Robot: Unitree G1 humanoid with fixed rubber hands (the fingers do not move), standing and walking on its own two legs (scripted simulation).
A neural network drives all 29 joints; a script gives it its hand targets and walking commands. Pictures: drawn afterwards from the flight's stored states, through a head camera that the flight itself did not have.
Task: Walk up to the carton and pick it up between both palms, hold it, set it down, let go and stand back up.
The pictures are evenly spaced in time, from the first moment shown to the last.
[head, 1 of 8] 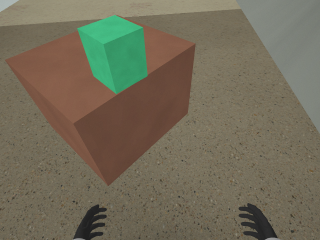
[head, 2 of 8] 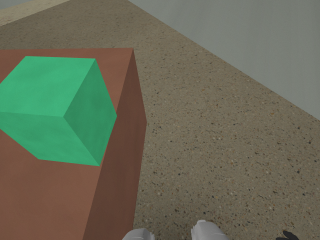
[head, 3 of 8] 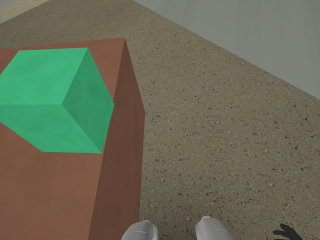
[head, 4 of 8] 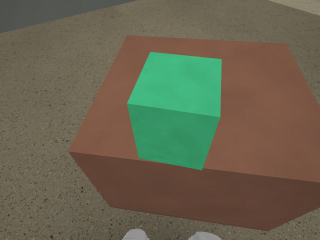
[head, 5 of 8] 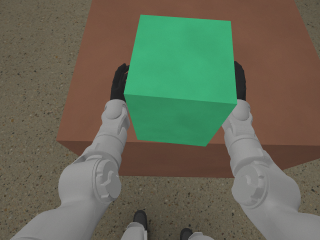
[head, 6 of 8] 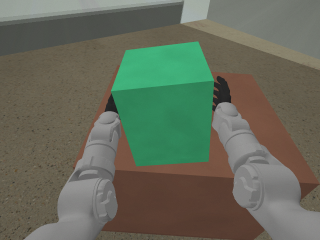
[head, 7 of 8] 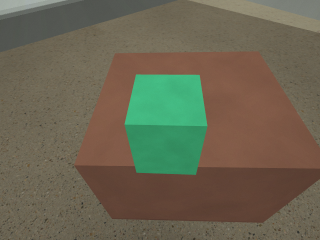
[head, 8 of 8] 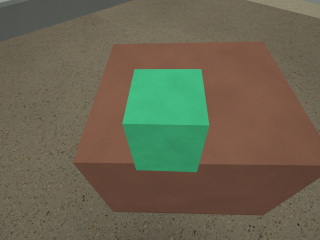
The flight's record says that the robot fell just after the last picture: no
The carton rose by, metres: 0.24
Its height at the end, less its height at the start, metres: +0.00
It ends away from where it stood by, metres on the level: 0.03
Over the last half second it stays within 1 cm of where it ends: yes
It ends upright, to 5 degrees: yes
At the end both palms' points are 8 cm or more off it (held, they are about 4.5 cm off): yes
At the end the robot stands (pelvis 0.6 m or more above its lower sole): yes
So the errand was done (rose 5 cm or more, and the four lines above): yes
